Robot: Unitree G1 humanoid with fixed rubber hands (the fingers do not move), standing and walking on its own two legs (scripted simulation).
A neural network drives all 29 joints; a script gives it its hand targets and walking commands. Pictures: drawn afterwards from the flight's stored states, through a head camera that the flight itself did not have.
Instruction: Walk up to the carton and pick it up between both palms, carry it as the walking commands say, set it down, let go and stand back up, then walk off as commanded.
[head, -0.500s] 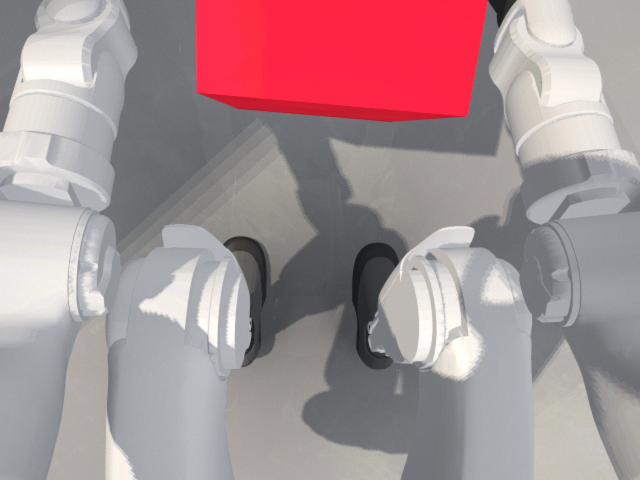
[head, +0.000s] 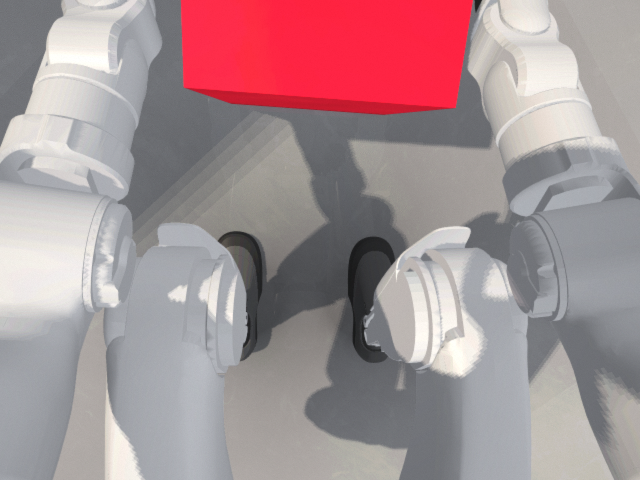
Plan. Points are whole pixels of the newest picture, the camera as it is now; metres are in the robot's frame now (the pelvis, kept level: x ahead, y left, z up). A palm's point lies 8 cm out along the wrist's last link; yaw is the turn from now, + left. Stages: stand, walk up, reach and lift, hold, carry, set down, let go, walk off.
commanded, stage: reach and lift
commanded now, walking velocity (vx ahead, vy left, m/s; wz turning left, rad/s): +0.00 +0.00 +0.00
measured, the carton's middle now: out of the picture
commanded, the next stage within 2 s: none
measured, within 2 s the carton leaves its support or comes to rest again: leaves its support in 0.88 s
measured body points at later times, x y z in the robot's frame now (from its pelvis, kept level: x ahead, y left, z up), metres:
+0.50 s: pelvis +0.00 +0.00 -0.01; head +0.37 +0.02 +0.24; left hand +0.57 +0.17 -0.18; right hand +0.56 -0.14 -0.18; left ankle +0.12 +0.11 -0.32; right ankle +0.12 -0.10 -0.32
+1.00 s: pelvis +0.01 +0.00 +0.00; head +0.36 +0.02 +0.26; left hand +0.57 +0.18 -0.15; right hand +0.57 -0.12 -0.15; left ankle +0.12 +0.11 -0.32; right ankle +0.12 -0.11 -0.32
